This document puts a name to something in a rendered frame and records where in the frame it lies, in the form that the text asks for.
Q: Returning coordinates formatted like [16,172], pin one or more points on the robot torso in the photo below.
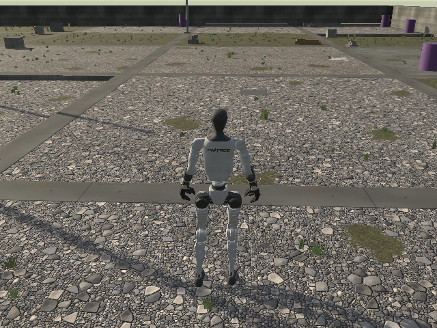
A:
[218,165]

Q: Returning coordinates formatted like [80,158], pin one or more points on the robot right upper arm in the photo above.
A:
[240,145]

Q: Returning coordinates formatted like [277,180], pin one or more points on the robot left foot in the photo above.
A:
[199,280]

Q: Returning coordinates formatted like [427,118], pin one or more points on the robot left hand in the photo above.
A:
[189,190]

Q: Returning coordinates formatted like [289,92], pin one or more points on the robot left upper arm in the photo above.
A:
[197,144]

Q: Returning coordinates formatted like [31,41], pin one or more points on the robot right forearm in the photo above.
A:
[252,180]

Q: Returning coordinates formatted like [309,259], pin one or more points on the robot right hand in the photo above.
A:
[250,192]

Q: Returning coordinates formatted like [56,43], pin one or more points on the robot left forearm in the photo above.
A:
[186,180]

